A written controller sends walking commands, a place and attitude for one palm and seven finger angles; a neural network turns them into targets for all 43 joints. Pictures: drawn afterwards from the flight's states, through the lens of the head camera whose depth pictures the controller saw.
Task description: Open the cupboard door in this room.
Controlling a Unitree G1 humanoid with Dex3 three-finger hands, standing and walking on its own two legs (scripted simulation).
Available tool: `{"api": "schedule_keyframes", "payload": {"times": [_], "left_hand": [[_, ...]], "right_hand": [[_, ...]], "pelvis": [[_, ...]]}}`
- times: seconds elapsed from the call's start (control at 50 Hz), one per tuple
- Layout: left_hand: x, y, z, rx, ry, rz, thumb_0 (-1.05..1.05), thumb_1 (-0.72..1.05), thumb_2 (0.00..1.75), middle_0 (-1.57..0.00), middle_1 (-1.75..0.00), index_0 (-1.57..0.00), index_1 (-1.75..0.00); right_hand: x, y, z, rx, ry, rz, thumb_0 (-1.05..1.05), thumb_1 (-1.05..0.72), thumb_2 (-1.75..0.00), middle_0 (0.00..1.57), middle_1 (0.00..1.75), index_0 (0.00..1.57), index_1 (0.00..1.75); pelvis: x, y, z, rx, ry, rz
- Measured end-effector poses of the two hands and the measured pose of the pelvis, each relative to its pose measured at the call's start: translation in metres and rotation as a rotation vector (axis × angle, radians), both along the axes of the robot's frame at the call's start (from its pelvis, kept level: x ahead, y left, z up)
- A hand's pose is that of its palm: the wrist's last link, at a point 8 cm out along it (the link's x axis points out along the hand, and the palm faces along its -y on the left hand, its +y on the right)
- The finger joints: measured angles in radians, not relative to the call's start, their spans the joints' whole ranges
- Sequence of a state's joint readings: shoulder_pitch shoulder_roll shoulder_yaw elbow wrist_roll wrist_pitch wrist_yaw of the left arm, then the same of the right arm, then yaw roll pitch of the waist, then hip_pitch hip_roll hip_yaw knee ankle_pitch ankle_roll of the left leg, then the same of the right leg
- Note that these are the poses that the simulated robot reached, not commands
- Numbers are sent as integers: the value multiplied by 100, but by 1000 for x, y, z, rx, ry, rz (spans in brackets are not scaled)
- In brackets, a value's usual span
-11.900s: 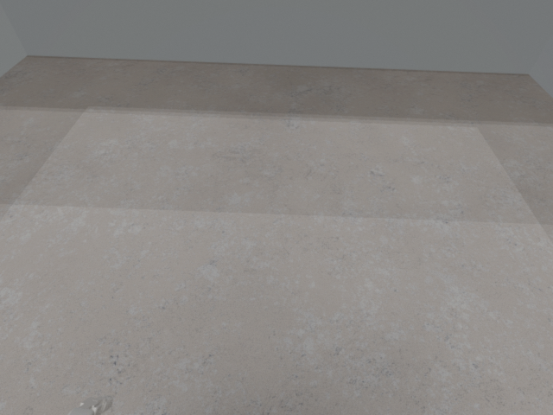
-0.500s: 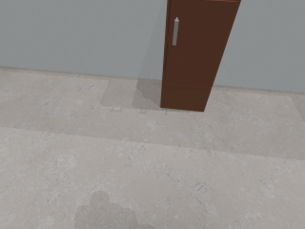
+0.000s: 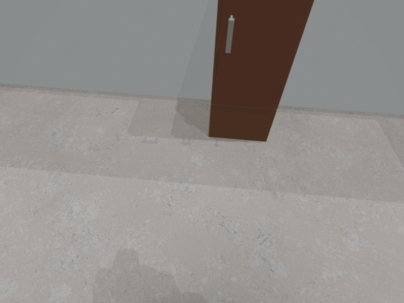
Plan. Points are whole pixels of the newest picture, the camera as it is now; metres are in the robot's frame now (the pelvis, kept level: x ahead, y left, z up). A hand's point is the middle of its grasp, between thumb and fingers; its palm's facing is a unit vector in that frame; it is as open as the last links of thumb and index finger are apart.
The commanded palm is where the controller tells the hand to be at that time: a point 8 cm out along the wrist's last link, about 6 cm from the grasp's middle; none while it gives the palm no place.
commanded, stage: walk to a spot facing it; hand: left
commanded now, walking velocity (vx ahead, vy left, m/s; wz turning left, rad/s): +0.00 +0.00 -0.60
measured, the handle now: (229, 34) +1.19 -0.05 -0.03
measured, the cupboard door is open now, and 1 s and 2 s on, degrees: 0 0 0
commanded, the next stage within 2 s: none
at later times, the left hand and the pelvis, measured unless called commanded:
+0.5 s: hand out of the picture +0.05 +0.12 -0.16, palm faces -0.18 -0.96 -0.22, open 7.4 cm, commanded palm none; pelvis +0.04 -0.06 +0.00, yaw -16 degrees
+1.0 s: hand (164, 200) +0.41 +0.14 -0.18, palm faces -0.45 -0.87 -0.21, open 7.4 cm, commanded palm none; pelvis +0.27 -0.03 +0.00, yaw -31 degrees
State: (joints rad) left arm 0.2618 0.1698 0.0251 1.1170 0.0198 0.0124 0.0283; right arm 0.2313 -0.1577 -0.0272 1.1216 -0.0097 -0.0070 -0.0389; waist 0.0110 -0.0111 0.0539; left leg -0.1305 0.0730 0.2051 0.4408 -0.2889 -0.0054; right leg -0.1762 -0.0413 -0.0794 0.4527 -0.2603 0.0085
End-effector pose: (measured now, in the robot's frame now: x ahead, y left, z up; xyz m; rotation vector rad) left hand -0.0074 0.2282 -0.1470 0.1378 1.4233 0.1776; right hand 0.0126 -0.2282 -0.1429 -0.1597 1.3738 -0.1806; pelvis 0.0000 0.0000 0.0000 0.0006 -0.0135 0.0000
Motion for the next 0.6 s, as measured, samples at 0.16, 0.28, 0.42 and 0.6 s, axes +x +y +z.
{"api": "schedule_keyframes", "payload": {"times": [0.16,0.28,0.42,0.6], "left_hand": [[21,4,0,43,18,-75,0,91,89,-20,-30,-20,-30],[58,-15,4,87,-89,-137,0,91,90,-19,-30,-20,-30],[57,-47,17,54,-32,-176,0,91,89,-19,-30,-20,-30],[86,-61,21,-1,71,-237,0,90,89,-20,-30,-21,-30]], "right_hand": [[-12,-11,-16,23,-29,-83,0,-91,-90,20,29,20,30],[-15,-44,-40,56,-20,-125,1,-91,-90,20,30,20,30],[45,-83,-7,25,-148,-136,1,-91,-90,20,29,20,30],[132,-108,21,-44,-301,-174,1,-91,-90,20,29,20,30]], "pelvis": [[-12,-11,-10,29,9,-89],[-2,-38,-25,22,20,-144],[21,-58,-5,33,25,-227],[80,-60,2,15,45,-317]]}}
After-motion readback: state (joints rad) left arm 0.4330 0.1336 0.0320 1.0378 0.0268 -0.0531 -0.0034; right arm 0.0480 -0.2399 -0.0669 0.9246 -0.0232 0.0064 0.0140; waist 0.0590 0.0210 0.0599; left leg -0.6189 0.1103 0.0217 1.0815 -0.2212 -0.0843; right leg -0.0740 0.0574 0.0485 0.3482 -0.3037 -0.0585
